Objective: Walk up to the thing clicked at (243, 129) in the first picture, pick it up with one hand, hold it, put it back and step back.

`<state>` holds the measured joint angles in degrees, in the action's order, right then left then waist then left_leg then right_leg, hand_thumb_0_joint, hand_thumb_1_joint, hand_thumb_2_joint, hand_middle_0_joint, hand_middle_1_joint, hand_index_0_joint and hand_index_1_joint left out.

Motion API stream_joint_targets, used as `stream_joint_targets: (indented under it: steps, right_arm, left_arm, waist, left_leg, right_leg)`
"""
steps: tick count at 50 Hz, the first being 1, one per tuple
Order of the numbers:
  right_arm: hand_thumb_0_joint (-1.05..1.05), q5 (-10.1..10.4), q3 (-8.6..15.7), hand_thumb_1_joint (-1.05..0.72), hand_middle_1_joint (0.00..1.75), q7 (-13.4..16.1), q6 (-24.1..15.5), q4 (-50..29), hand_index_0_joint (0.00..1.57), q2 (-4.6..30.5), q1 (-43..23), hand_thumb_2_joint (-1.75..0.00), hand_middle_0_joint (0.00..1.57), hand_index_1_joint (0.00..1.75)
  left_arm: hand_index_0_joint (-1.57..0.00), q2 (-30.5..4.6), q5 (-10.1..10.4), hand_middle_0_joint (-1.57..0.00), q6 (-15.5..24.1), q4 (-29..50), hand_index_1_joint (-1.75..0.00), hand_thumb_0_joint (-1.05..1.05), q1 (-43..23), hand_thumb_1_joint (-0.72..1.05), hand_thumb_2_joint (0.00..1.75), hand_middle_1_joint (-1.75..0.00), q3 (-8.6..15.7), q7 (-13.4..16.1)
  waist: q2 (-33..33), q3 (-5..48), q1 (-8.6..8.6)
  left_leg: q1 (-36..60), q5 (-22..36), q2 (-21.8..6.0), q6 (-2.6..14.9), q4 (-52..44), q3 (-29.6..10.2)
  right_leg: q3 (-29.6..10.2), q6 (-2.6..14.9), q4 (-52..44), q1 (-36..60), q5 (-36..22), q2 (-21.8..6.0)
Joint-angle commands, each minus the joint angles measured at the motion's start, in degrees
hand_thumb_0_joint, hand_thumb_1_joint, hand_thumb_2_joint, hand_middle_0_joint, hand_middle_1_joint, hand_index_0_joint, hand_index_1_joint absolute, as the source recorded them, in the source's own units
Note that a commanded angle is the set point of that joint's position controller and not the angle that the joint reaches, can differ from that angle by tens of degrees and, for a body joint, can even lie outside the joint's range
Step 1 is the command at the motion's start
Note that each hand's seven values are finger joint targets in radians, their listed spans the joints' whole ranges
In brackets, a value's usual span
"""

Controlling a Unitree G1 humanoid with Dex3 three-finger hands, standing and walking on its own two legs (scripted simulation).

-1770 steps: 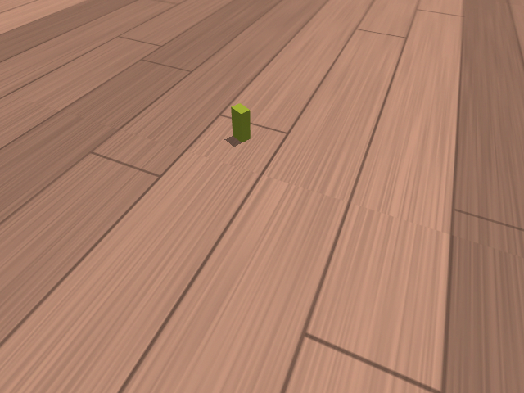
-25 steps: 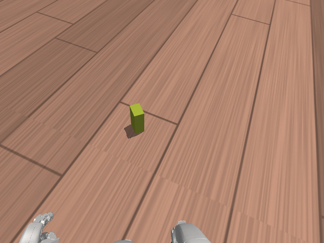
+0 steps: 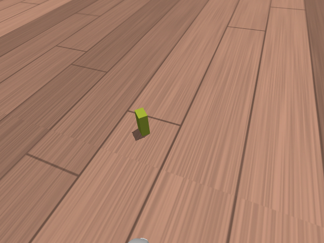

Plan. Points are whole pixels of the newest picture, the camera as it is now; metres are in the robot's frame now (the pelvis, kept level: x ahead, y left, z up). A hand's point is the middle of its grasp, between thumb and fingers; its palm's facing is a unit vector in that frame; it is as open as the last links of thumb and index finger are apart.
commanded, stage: step back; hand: left
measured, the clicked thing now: (142, 122) +1.07 +0.25 -0.66
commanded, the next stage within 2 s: stand in 0.94 s
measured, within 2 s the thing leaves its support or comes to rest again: neither
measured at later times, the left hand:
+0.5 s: hand out of the picture +0.07 +0.26 -0.15, palm faces +0.08 -0.91 -0.40, open 7.4 cm
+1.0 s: hand out of the picture +0.10 +0.30 -0.15, palm faces +0.11 -0.92 -0.39, open 7.4 cm
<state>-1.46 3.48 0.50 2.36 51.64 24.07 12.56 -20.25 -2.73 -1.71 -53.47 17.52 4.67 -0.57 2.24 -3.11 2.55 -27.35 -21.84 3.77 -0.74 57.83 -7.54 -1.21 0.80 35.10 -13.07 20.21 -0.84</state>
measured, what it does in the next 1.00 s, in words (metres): steps on the spot: left foot, then right foot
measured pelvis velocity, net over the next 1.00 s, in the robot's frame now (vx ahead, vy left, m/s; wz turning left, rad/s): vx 0.05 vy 0.02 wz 0.10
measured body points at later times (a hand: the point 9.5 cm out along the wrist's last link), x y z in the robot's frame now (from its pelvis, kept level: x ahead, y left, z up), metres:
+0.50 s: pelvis +0.01 -0.02 -0.01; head +0.02 -0.03 +0.44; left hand +0.07 +0.30 -0.12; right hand +0.09 -0.34 -0.13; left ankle -0.02 +0.12 -0.72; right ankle +0.07 -0.13 -0.73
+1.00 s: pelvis +0.05 +0.02 +0.00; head +0.07 +0.03 +0.45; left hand +0.09 +0.35 -0.13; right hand +0.16 -0.27 -0.13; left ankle +0.03 +0.14 -0.73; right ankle +0.07 -0.13 -0.73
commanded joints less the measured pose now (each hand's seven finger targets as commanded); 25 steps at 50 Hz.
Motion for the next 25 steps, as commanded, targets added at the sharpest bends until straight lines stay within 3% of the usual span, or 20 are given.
stream_joint_targets:
  steps: [1,2,4,5,6,7,8,9,10,11,12,13,14,16,18,21,22,23,24,25]
  right_arm:
    - [0.0,-0.17,2.11,-0.9,0.3,0.04,-2.8,-4.38,0.2,8.74,-4.35,-0.9,0.2,0.3]
    - [0.0,-0.48,2.21,-0.9,0.3,-0.27,-3.07,-4.28,0.2,8.89,-4.52,-0.9,0.2,0.3]
    - [0.0,-0.72,2.42,-0.9,0.3,-0.66,-3.82,-3.38,0.2,8.83,-4.38,-0.9,0.2,0.3]
    - [0.0,-0.73,2.57,-0.9,0.3,-0.71,-4.16,-2.78,0.2,8.67,-2.68,-0.9,0.2,0.3]
    - [0.0,-0.72,2.81,-0.9,0.3,-0.68,-4.54,-1.16,0.2,8.12,-0.22,-0.9,0.2,0.3]
    - [0.0,-0.79,3.34,-0.9,0.3,-0.59,-4.94,-0.1,0.2,8.41,1.6,-0.9,0.2,0.3]
    - [0.0,-1.01,4.08,-0.9,0.3,-0.42,-5.45,0.6,0.2,9.55,4.97,-0.9,0.2,0.3]
    - [0.0,-1.27,5.27,-0.9,0.3,-0.36,-5.61,0.45,0.2,14.92,5.98,-0.9,0.2,0.3]
    - [0.0,-0.94,5.89,-0.9,0.3,-0.62,-5.39,0.4,0.2,18.38,7.38,-0.9,0.2,0.3]
    - [0.0,-0.69,5.8,-0.9,0.3,-0.61,-5.44,0.0,0.2,17.49,4.86,-0.9,0.2,0.3]
    - [0.0,-0.94,4.83,-0.9,0.3,-0.65,-5.47,-0.53,0.2,14.24,3.0,-0.9,0.2,0.3]
    - [0.0,-0.96,4.23,-0.9,0.3,-0.68,-5.67,-1.25,0.2,12.45,1.74,-0.9,0.2,0.3]
    - [0.0,-0.78,3.93,-0.9,0.3,-0.69,-5.87,-1.41,0.2,11.43,1.32,-0.9,0.2,0.3]
    - [0.0,-0.59,4.06,-0.9,0.3,-1.03,-5.92,-1.03,0.2,11.96,2.66,-0.9,0.2,0.3]
    - [0.0,-0.61,3.8,-0.9,0.3,-1.11,-5.27,-1.62,0.2,11.86,1.21,-0.9,0.2,0.3]
    - [0.0,0.36,2.05,-0.9,0.3,-1.01,-3.6,-2.59,0.2,8.52,-2.73,-0.9,0.2,0.3]
    - [0.0,0.61,1.11,-0.9,0.3,-0.82,-3.19,-2.83,0.2,6.03,-2.36,-0.9,0.2,0.3]
    - [0.0,0.92,0.28,-0.9,0.3,-0.59,-3.07,-3.73,0.2,3.61,-1.44,-0.9,0.2,0.3]
    - [0.0,0.65,0.13,-0.9,0.3,-0.01,-2.46,-3.26,0.2,3.13,0.35,-0.9,0.2,0.3]
    - [0.0,0.33,1.94,-0.9,0.3,0.33,-1.9,-1.5,0.2,8.13,1.47,-0.9,0.2,0.3]
  left_arm:
    - [-0.2,-16.69,-0.69,-0.2,3.25,6.52,-0.3,0.0,-3.84,0.9,0.9,-0.3,4.5,0.83]
    - [-0.2,-17.56,-0.54,-0.2,3.21,6.41,-0.3,0.0,-3.71,0.9,0.9,-0.3,4.8,0.73]
    - [-0.2,-18.04,0.0,-0.2,2.87,6.18,-0.3,0.0,-3.07,0.9,0.9,-0.3,4.63,0.46]
    - [-0.2,-18.17,0.21,-0.2,2.74,6.46,-0.3,0.0,-3.78,0.9,0.9,-0.3,4.31,0.43]
    - [-0.2,-17.48,0.62,-0.2,2.42,6.31,-0.3,0.0,-4.78,0.9,0.9,-0.3,3.6,0.29]
    - [-0.2,-15.14,0.62,-0.2,2.18,6.48,-0.3,0.0,-3.86,0.9,0.9,-0.3,2.55,0.2]
    - [-0.2,-12.23,0.91,-0.2,2.32,6.74,-0.3,0.0,-3.8,0.9,0.9,-0.3,1.71,0.29]
    - [-0.2,-8.65,1.75,-0.2,2.69,7.88,-0.3,0.0,-6.22,0.9,0.9,-0.3,0.79,0.07]
    - [-0.2,-14.55,1.27,-0.2,2.75,7.71,-0.3,0.0,-11.02,0.9,0.9,-0.3,2.73,0.55]
    - [-0.2,-16.14,1.18,-0.2,3.14,7.59,-0.3,0.0,-11.06,0.9,0.9,-0.3,2.94,0.39]
    - [-0.2,-15.55,1.46,-0.2,3.34,6.77,-0.3,0.0,-9.24,0.9,0.9,-0.3,2.79,0.18]
    - [-0.2,-14.1,1.57,-0.2,3.62,6.2,-0.3,0.0,-7.73,0.9,0.9,-0.3,2.62,-0.08]
    - [-0.2,-13.75,1.6,-0.2,3.8,5.3,-0.3,0.0,-5.6,0.9,0.9,-0.3,2.56,-0.31]
    - [-0.2,-12.78,1.61,-0.2,4.21,4.68,-0.3,0.0,-5.9,0.9,0.9,-0.3,2.46,-0.7]
    - [-0.2,-12.16,1.68,-0.2,4.58,4.15,-0.3,0.0,-5.81,0.9,0.9,-0.3,2.36,-0.43]
    - [-0.2,-11.33,1.77,-0.2,5.29,0.55,-0.3,0.0,-0.85,0.9,0.9,-0.3,2.39,0.84]
    - [-0.2,-12.63,1.53,-0.2,5.48,-0.35,-0.3,0.0,0.7,0.9,0.9,-0.3,2.8,1.39]
    - [-0.2,-16.62,0.66,-0.2,5.82,-0.04,-0.3,0.0,1.27,0.9,0.9,-0.3,3.84,1.86]
    - [-0.2,-19.45,0.39,-0.2,6.09,1.55,-0.3,0.0,-1.35,0.9,0.9,-0.3,3.98,2.09]
    - [-0.2,-21.17,0.45,-0.2,5.79,2.81,-0.3,0.0,-7.12,0.9,0.9,-0.3,4.0,2.02]
  waist:
    - [-13.98,-1.84,1.81]
    - [-14.47,-2.16,2.05]
    - [-14.3,-1.65,2.08]
    - [-13.71,-0.99,0.61]
    - [-11.8,0.26,-0.9]
    - [-8.47,1.64,-1.91]
    - [-2.37,5.09,-3.28]
    - [9.58,4.94,-4.2]
    - [5.86,-0.55,-6.36]
    - [4.73,-4.62,-5.18]
    - [1.47,-5.36,-3.61]
    - [3.17,-5.16,-2.81]
    - [4.02,-4.5,-2.11]
    - [6.0,-2.49,-3.4]
    - [8.14,-0.64,-3.29]
    - [5.91,1.96,0.47]
    - [2.08,3.2,1.1]
    - [-7.27,3.81,1.55]
    - [-9.63,3.96,0.23]
    - [-6.45,1.43,-0.81]
  left_leg:
    - [-4.07,-3.68,-2.3,-0.93,-11.29,3.66]
    - [-3.0,-5.44,-3.18,-1.08,-14.07,4.2]
    - [1.05,-8.66,-3.73,-0.44,-21.56,5.87]
    - [6.56,-6.16,-4.18,0.59,-27.47,6.3]
    - [13.17,-0.87,-2.34,1.27,-33.75,8.38]
    - [20.36,2.74,-1.42,2.41,-37.95,7.15]
    - [28.89,2.42,-6.48,4.05,-39.37,-1.83]
    - [32.37,-6.72,-18.43,9.82,-42.88,-22.59]
    - [22.96,-14.82,-24.27,16.4,-44.73,-28.39]
    - [16.77,-16.31,-25.67,18.19,-46.03,-27.92]
    - [17.36,-12.17,-21.31,16.16,-44.94,-20.8]
    - [19.68,-7.1,-18.63,13.86,-43.85,-16.43]
    - [20.18,-2.41,-17.11,12.97,-42.43,-12.47]
    - [18.31,3.7,-16.08,12.61,-40.98,-9.65]
    - [15.73,8.7,-15.0,11.89,-38.29,-5.48]
    - [6.69,9.29,-10.94,7.7,-27.0,1.48]
    - [2.34,5.26,-8.83,5.98,-21.61,2.81]
    - [-4.22,-1.08,-2.81,3.53,-12.27,3.96]
    - [-2.86,-11.98,-1.42,1.83,-5.58,1.52]
    - [2.46,-13.32,-4.05,1.42,-1.68,-0.36]
  right_leg:
    - [-14.28,8.7,-16.68,4.69,15.13,-11.19]
    - [-15.53,9.53,-17.36,4.63,18.71,-12.98]
    - [-15.94,10.89,-16.37,4.38,14.87,-14.74]
    - [-15.04,10.53,-14.54,1.81,10.12,-15.38]
    - [-11.37,9.18,-11.43,-0.28,6.29,-13.28]
    - [-7.55,7.01,-5.85,-3.2,0.97,-10.46]
    - [-3.68,4.44,2.97,-8.96,-3.01,-7.48]
    - [3.85,1.02,13.68,-21.87,6.12,1.39]
    - [-0.63,1.31,17.94,-22.59,12.71,-1.66]
    - [-2.7,1.75,20.91,-19.99,11.75,-3.48]
    - [-3.2,1.69,19.9,-19.98,9.53,-3.07]
    - [-2.68,1.83,17.61,-20.93,7.6,-3.0]
    - [-1.13,1.38,15.34,-19.87,6.18,-3.18]
    - [1.82,0.4,10.15,-14.48,4.9,-1.82]
    - [3.22,-0.1,4.4,-7.92,2.47,-0.82]
    - [5.96,-0.08,-7.42,7.35,-8.66,2.57]
    - [2.61,0.16,-9.2,12.53,-10.09,0.78]
    - [-12.57,3.33,-13.34,14.34,-5.71,-8.78]
    - [-27.29,7.75,-20.65,7.45,5.45,-20.52]
    - [-30.33,13.13,-22.05,-2.37,14.78,-23.98]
